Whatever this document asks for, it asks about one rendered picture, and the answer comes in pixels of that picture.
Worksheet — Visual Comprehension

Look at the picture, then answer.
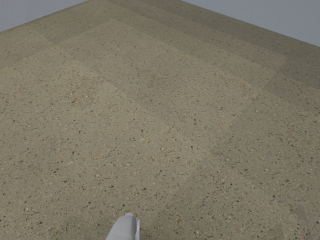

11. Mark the robot left thigh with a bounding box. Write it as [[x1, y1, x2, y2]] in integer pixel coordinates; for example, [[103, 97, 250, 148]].
[[105, 215, 141, 240]]

